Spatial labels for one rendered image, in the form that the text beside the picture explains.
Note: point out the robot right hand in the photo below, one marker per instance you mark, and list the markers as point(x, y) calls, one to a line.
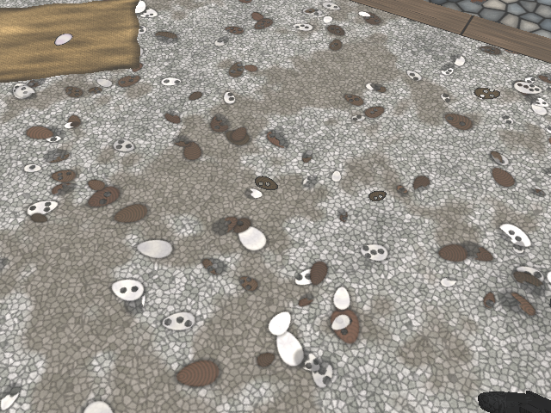
point(513, 402)

